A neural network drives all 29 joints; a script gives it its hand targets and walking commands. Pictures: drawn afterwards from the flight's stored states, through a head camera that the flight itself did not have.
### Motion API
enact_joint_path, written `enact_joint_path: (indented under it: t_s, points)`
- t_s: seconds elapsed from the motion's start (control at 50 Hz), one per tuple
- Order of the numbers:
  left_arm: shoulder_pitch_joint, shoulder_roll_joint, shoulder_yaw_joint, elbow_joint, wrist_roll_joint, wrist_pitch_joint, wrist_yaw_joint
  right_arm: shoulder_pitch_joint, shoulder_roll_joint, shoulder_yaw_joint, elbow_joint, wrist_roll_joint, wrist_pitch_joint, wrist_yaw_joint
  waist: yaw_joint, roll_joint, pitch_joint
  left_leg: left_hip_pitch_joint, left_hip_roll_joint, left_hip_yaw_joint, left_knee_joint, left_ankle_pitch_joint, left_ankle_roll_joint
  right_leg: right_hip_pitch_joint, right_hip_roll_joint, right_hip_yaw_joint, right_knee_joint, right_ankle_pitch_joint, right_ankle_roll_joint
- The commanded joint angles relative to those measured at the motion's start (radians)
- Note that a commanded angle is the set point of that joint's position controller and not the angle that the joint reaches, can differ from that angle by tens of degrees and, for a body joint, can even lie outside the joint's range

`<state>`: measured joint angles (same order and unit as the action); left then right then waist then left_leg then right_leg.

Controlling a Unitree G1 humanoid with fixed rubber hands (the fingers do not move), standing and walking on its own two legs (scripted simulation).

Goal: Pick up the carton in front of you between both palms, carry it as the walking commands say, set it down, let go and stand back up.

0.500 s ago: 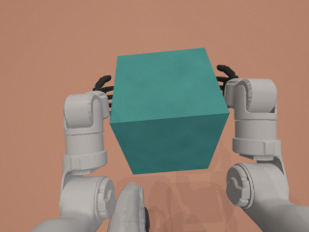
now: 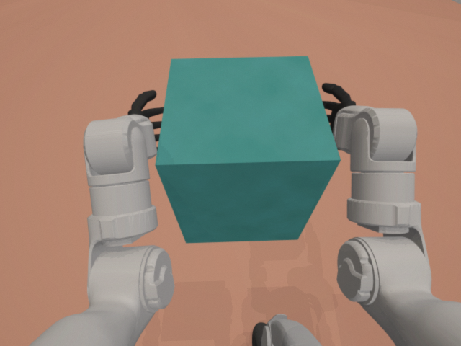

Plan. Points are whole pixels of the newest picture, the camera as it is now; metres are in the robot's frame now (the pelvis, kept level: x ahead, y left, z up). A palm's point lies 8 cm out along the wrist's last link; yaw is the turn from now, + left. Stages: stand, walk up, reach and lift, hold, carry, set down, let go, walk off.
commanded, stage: carry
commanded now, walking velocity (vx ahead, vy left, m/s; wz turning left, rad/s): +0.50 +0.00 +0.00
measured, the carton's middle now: (241, 158) +0.39 -0.01 +0.14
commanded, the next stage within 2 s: none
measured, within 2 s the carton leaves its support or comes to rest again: neither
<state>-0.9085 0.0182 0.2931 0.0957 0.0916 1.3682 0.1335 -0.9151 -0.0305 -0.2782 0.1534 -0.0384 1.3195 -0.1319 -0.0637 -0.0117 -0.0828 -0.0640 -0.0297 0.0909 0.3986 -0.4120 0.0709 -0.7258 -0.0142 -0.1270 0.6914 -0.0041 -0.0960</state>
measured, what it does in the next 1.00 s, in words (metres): walks ahead: right foot, then left foot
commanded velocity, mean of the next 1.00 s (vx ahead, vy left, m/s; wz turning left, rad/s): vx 0.50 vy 0.00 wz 0.00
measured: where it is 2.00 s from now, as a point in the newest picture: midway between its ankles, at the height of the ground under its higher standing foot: (222, 204)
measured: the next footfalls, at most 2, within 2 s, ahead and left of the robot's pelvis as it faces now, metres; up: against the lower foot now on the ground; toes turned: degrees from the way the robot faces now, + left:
right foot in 0.08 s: +0.26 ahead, -0.07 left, +0.00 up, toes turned -6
left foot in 0.60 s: +0.59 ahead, +0.12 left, +0.00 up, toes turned +9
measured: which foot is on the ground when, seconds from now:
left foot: down 0.00-0.08, up 0.10-0.58, down 0.60-1.00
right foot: up 0.00-0.06, down 0.08-0.62, up 0.64-1.00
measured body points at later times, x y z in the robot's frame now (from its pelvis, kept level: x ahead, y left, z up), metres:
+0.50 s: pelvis +0.33 +0.00 +0.01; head +0.36 -0.01 +0.46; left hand +0.68 +0.15 +0.10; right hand +0.69 -0.15 +0.09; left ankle +0.48 +0.15 -0.69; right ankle +0.22 -0.06 -0.73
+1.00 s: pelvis +0.69 +0.01 +0.00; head +0.65 +0.02 +0.45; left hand +0.97 +0.16 +0.10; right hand +0.96 -0.14 +0.11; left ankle +0.55 +0.11 -0.73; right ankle +0.85 -0.12 -0.70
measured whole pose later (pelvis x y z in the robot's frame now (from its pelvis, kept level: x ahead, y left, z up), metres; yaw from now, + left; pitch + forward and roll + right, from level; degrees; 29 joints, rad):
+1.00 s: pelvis +0.69 +0.01 +0.00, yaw -1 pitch +3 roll -1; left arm -0.15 -0.13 0.11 -0.35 0.11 1.22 0.09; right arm -0.16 0.13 -0.11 -0.33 -0.11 1.21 -0.08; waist -0.01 0.00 -0.17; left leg 0.07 0.04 0.18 0.24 -0.35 -0.01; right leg -0.58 -0.09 -0.17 0.55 -0.04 0.00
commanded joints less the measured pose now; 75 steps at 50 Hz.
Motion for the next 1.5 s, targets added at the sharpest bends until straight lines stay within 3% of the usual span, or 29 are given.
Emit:
enact_joint_path:
  t_s: [0.0, 0.04, 0.06, 0.08, 0.1, 0.12, 0.18, 0.26, 0.36, 0.48, 0.54, 0.56, 0.58, 0.6, 0.62, 0.68, 0.72, 0.82, 0.96, 1.04, 1.06, 1.08, 1.1, 1.16, 1.22, 1.34, 1.38, 1.42, 1.48]
  points:
    - [-0.653, -0.970, -0.545, 0.115, -0.368, -0.004, -0.201, -0.650, 0.983, 0.518, 0.052, 0.401, 0.034, 0.271, 0.012, 0.180, -0.228, 0.205, 0.179, -0.049, 0.013, 1.112, 0.040, 0.166, 0.084, -0.089, -0.161, 0.054, -0.016]
    - [-0.657, -0.987, -0.518, 0.153, -0.384, -0.006, -0.210, -0.666, 0.986, 0.490, 0.082, 0.388, 0.033, 0.263, 0.096, 0.187, -0.292, 0.133, 0.174, 0.011, 0.244, 1.167, -0.007, 0.455, 0.113, -0.108, -0.234, 0.033, -0.008]
    - [-0.677, -1.005, -0.510, 0.155, -0.397, -0.009, -0.217, -0.677, 0.989, 0.480, 0.099, 0.382, 0.031, 0.258, 0.141, 0.136, -0.352, 0.005, 0.148, 0.031, 0.437, 0.980, -0.026, 0.658, 0.059, -0.053, -0.238, 0.015, -0.004]
    - [-0.682, -1.014, -0.495, 0.166, -0.411, -0.010, -0.224, -0.680, 0.994, 0.463, 0.117, 0.372, 0.030, 0.253, 0.135, -0.008, -0.410, -0.214, 0.092, 0.012, 0.672, 0.560, -0.026, 0.850, -0.144, 0.220, -0.172, 0.079, -0.017]
    - [-0.727, -0.999, -0.480, 0.183, -0.419, -0.011, -0.227, -0.682, 1.013, 0.443, 0.136, 0.357, 0.033, 0.244, 0.097, -0.236, -0.445, -0.543, -0.062, -0.065, 0.967, -0.104, -0.063, 1.045, -0.392, 0.677, -0.226, 0.128, -0.204]
    - [-0.713, -1.050, -0.484, 0.197, -0.442, -0.018, -0.234, -0.701, 0.995, 0.431, 0.118, 0.346, 0.032, 0.235, 0.112, -0.190, -0.431, -0.620, -0.029, -0.149, 1.040, -0.080, -0.023, 0.979, -0.348, 0.723, -0.316, -0.052, -0.230]
    - [-0.816, -1.166, -0.510, 0.089, -0.506, -0.042, -0.255, -0.703, 1.060, 0.425, 0.073, 0.324, 0.018, 0.217, 0.084, -0.011, -0.348, -0.604, 0.068, -0.133, 0.899, 0.088, -0.013, 0.746, -0.275, 0.479, -0.388, -0.138, -0.128]
    - [-0.761, -1.233, -0.546, 0.040, -0.511, -0.078, -0.257, -0.611, 1.135, 0.467, 0.058, 0.321, -0.017, 0.213, 0.076, -0.048, -0.375, -0.618, 0.109, -0.095, 0.722, 0.165, -0.056, 0.737, -0.248, 0.347, -0.439, -0.124, -0.115]
    - [-0.539, -1.252, -0.592, 0.001, -0.439, -0.123, -0.260, -0.445, 1.242, 0.565, 0.029, 0.325, -0.067, 0.232, 0.096, -0.069, -0.345, -0.691, 0.120, -0.012, 0.411, 0.270, -0.094, 0.908, -0.214, 0.201, -0.438, 0.243, -0.075]
    - [-0.266, -1.212, -0.695, -0.171, -0.369, -0.171, -0.264, -0.274, 1.270, 0.732, -0.188, 0.348, -0.123, 0.243, 0.104, -0.141, -0.296, -0.605, 0.048, 0.091, 0.123, 0.403, -0.071, 1.044, -0.158, 0.066, -0.389, 0.542, -0.020]
    - [-0.078, -1.161, -0.750, -0.266, -0.342, -0.179, -0.265, -0.124, 1.211, 0.791, -0.304, 0.336, -0.127, 0.246, 0.089, -0.180, -0.343, -0.313, -0.021, 0.164, -0.048, 0.475, -0.048, 1.009, -0.140, 0.004, -0.216, 0.754, 0.031]
    - [-0.030, -1.143, -0.770, -0.293, -0.340, -0.180, -0.268, -0.059, 1.197, 0.807, -0.324, 0.327, -0.128, 0.251, 0.064, -0.160, -0.402, -0.080, -0.004, 0.170, -0.100, 0.535, -0.041, 0.904, -0.127, -0.036, -0.072, 0.686, 0.065]
    - [0.007, -1.125, -0.795, -0.321, -0.337, -0.180, -0.273, 0.008, 1.176, 0.813, -0.345, 0.313, -0.128, 0.259, 0.043, -0.094, -0.469, 0.196, 0.131, 0.043, -0.038, 0.504, -0.015, 0.682, -0.125, -0.014, 0.114, 0.394, 0.086]
    - [0.020, -1.148, -0.833, -0.347, -0.359, -0.170, -0.283, 0.054, 1.137, 0.811, -0.345, 0.281, -0.134, 0.263, 0.046, 0.145, -0.587, 0.547, 0.429, -0.378, 0.085, 0.712, 0.138, 0.307, -0.054, 0.038, 0.374, -0.064, 0.113]
    - [0.055, -1.140, -0.852, -0.359, -0.368, -0.166, -0.293, 0.134, 1.133, 0.817, -0.336, 0.274, -0.141, 0.266, 0.021, 0.284, -0.579, 0.618, 0.480, -0.575, -0.011, 0.699, 0.247, 0.057, 0.067, 0.077, 0.601, -0.511, 0.119]
    - [0.111, -1.156, -0.901, -0.438, -0.386, -0.198, -0.303, 0.183, 1.164, 0.863, -0.466, 0.285, -0.157, 0.281, 0.038, 0.060, -0.403, 0.373, 0.397, -0.322, -0.072, 0.660, 0.131, -0.021, -0.076, 0.149, 0.535, -0.380, 0.081]
    - [0.183, -1.158, -0.915, -0.473, -0.383, -0.201, -0.296, 0.242, 1.179, 0.866, -0.499, 0.305, -0.160, 0.295, 0.050, 0.076, -0.363, 0.206, 0.359, -0.212, -0.153, 0.508, 0.084, 0.087, -0.098, 0.115, 0.378, -0.316, 0.096]
    - [0.318, -1.094, -0.919, -0.485, -0.358, -0.185, -0.283, 0.349, 1.074, 0.870, -0.528, 0.327, -0.129, 0.317, 0.052, 0.163, -0.244, 0.101, 0.282, -0.036, -0.219, 0.467, 0.068, 0.110, -0.087, 0.008, 0.062, -0.169, 0.124]
    - [0.309, -1.002, -0.888, -0.443, -0.362, -0.131, -0.290, 0.351, 0.970, 0.845, -0.484, 0.308, -0.085, 0.314, 0.043, 0.164, -0.063, 0.063, 0.270, 0.032, -0.219, 0.506, 0.022, 0.179, -0.063, -0.065, -0.158, 0.003, 0.091]
    - [0.322, -0.975, -0.856, -0.393, -0.354, -0.118, -0.290, 0.298, 0.945, 0.848, -0.469, 0.308, -0.069, 0.307, 0.081, 0.099, -0.147, -0.041, 0.192, 0.149, 0.170, 0.716, -0.053, 0.590, 0.019, -0.146, -0.243, -0.061, 0.077]
    - [0.316, -0.962, -0.846, -0.386, -0.347, -0.117, -0.291, 0.289, 0.937, 0.847, -0.460, 0.308, -0.065, 0.304, 0.090, -0.020, -0.213, -0.210, 0.150, 0.134, 0.397, 0.456, -0.096, 0.773, -0.165, 0.093, -0.274, -0.005, 0.046]
    - [0.304, -0.966, -0.837, -0.361, -0.348, -0.125, -0.296, 0.258, 0.970, 0.859, -0.482, 0.322, -0.059, 0.301, 0.105, -0.305, -0.333, -0.478, 0.029, 0.099, 0.724, 0.084, -0.140, 1.004, -0.413, 0.494, -0.343, 0.076, -0.121]
    - [0.324, -1.005, -0.841, -0.359, -0.369, -0.131, -0.297, 0.249, 0.991, 0.865, -0.477, 0.329, -0.064, 0.303, 0.094, -0.290, -0.340, -0.519, 0.020, -0.024, 0.873, -0.104, -0.117, 0.943, -0.414, 0.545, -0.396, 0.287, -0.145]
    - [0.278, -1.128, -0.876, -0.427, -0.400, -0.165, -0.309, 0.260, 1.100, 0.879, -0.476, 0.331, -0.103, 0.309, 0.080, -0.065, -0.342, -0.493, 0.136, -0.092, 0.793, -0.020, -0.078, 0.793, -0.349, 0.251, -0.368, 0.436, -0.066]
    - [0.316, -1.165, -0.899, -0.433, -0.400, -0.194, -0.322, 0.319, 1.119, 0.901, -0.491, 0.303, -0.137, 0.299, 0.069, -0.099, -0.342, -0.341, 0.119, -0.031, 0.470, 0.020, -0.088, 0.680, -0.279, 0.089, -0.406, 0.358, -0.011]
    - [0.365, -1.093, -0.910, -0.482, -0.400, -0.204, -0.328, 0.376, 1.088, 0.909, -0.547, 0.291, -0.150, 0.289, 0.073, -0.137, -0.324, -0.197, 0.100, 0.067, 0.113, 0.260, -0.092, 0.615, -0.247, 0.005, -0.347, 0.194, -0.013]
    - [0.355, -1.056, -0.903, -0.493, -0.393, -0.192, -0.323, 0.362, 1.053, 0.902, -0.564, 0.301, -0.134, 0.292, 0.069, -0.098, -0.272, -0.115, 0.126, 0.074, -0.017, 0.413, -0.099, 0.542, -0.212, -0.003, -0.314, 0.035, 0.036]
    - [0.381, -1.008, -0.881, -0.454, -0.362, -0.174, -0.313, 0.360, 0.998, 0.883, -0.551, 0.307, -0.105, 0.299, 0.077, -0.009, -0.240, -0.038, 0.256, -0.030, -0.018, 0.556, -0.092, 0.458, -0.183, -0.001, -0.259, -0.160, 0.083]
    - [0.323, -0.993, -0.888, -0.444, -0.353, -0.135, -0.303, 0.372, 0.997, 0.848, -0.460, 0.296, -0.091, 0.311, 0.071, 0.103, -0.180, -0.135, 0.267, -0.057, -0.004, 0.586, -0.057, 0.522, -0.153, 0.012, -0.262, -0.152, 0.116]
